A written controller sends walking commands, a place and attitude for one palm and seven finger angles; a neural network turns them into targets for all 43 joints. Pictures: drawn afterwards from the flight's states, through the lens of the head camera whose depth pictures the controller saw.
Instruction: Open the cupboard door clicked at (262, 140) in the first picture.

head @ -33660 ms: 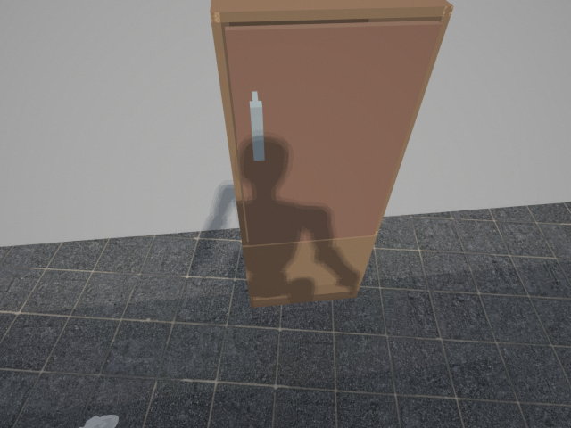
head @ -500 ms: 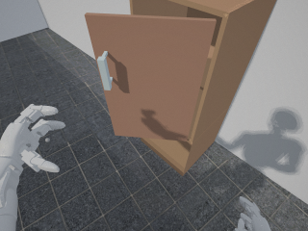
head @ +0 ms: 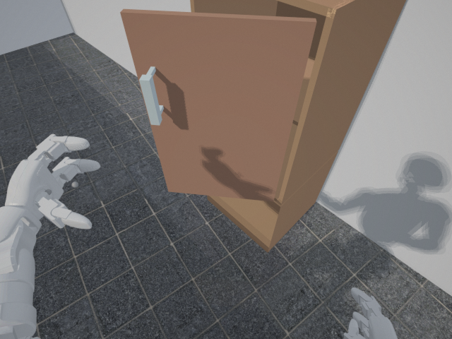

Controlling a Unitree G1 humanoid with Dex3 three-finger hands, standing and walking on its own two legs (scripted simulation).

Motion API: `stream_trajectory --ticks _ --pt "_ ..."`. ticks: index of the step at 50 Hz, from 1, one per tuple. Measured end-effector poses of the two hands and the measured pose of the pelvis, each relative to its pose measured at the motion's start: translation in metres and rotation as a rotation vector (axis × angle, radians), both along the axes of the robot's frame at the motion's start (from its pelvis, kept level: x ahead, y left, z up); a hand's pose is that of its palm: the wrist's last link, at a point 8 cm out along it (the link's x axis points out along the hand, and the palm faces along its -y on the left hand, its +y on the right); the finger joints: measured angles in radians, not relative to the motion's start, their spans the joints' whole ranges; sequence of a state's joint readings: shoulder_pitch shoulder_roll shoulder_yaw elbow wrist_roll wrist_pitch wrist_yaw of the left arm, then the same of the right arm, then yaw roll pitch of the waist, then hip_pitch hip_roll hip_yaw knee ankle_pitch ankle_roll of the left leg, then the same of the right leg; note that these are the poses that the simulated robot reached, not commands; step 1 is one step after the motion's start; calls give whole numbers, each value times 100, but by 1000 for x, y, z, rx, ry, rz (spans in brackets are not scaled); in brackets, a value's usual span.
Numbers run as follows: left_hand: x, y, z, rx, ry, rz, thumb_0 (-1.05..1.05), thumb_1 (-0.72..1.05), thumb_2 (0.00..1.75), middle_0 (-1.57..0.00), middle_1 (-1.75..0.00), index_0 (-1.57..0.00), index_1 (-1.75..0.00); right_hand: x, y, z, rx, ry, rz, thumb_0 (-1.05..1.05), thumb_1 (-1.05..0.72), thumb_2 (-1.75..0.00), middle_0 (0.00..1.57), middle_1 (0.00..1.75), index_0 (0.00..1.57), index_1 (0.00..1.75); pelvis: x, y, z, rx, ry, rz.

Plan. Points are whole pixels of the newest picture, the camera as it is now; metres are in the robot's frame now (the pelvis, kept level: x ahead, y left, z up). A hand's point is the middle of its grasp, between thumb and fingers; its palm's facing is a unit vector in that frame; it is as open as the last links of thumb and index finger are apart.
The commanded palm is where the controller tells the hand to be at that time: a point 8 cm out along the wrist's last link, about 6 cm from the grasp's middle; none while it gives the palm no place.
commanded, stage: move the hooked fingers beside the handle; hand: left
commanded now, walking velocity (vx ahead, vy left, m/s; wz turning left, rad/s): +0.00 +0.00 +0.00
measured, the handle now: (154, 96) +0.60 +0.21 +0.10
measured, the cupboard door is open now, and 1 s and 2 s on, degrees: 39 39 39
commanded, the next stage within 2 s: none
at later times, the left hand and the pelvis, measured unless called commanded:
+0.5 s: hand (93, 148) +0.41 +0.28 +0.11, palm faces -0.02 -1.00 -0.01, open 14.0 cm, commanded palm +0.39 +0.33 +0.11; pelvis +0.02 +0.01 -0.01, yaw -2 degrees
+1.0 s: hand (110, 124) +0.48 +0.27 +0.12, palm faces -0.06 -1.00 +0.01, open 14.0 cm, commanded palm +0.47 +0.33 +0.11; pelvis +0.02 +0.02 -0.01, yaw -2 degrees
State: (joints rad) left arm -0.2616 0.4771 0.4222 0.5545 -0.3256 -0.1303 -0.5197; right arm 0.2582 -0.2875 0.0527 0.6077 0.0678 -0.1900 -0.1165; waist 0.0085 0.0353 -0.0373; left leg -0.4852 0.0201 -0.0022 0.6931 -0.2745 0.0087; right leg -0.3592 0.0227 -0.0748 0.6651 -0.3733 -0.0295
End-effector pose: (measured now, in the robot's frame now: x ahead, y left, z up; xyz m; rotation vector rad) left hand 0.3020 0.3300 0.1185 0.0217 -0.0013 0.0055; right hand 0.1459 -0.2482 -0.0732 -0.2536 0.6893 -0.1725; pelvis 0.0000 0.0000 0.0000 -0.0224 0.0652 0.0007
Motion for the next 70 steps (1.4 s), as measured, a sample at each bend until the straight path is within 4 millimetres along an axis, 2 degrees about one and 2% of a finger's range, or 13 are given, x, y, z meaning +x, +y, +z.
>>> stream_trajectory --ticks 10,19,25,35,41,51,62,70 --pt "55 -13 3 -5 16 -57 -1 -50 30 -30 -120 -30 -120 -35 -12 -12 -8 108 -78 1 -91 -90 21 30 20 30 4 3 -2 3 41 -23" --pt "78 0 -4 -11 18 -17 -1 -50 30 -30 -120 -30 -120 -62 -15 -18 -12 220 -130 1 -91 -90 21 30 20 30 13 7 -4 4 74 -42" --pt "89 6 -5 -14 9 -29 -1 -50 30 -30 -120 -30 -120 -67 -14 -21 -26 274 -135 1 -91 -90 21 30 20 30 16 11 -5 -3 90 -35" --pt "119 4 -7 -36 16 -52 -1 -50 30 -30 -120 -30 -120 -63 -8 -22 -37 297 -137 1 -91 -90 21 30 20 30 17 18 -8 -10 123 -33" --pt "135 4 -7 -29 14 -46 -1 -50 30 -30 -120 -30 -120 -71 -4 -25 -38 338 -144 1 -91 -90 21 30 20 30 17 20 -10 -13 144 -35" --pt "161 -4 -5 -37 17 -58 -1 -50 30 -30 -120 -30 -120 -104 -3 -33 -34 456 -190 1 -91 -90 21 30 20 30 18 22 -14 -16 177 -41" --pt "191 -4 -3 -19 19 -41 -1 -50 30 -30 -120 -30 -120 -146 -9 -34 -52 588 -257 1 -91 -90 21 30 20 30 15 19 -19 -23 221 -47" --pt "214 -2 -5 -29 48 -43 -1 -50 30 -30 -120 -30 -120 -167 -12 -30 -71 655 -304 1 -91 -90 21 30 20 30 17 18 -23 -29 263 -56"
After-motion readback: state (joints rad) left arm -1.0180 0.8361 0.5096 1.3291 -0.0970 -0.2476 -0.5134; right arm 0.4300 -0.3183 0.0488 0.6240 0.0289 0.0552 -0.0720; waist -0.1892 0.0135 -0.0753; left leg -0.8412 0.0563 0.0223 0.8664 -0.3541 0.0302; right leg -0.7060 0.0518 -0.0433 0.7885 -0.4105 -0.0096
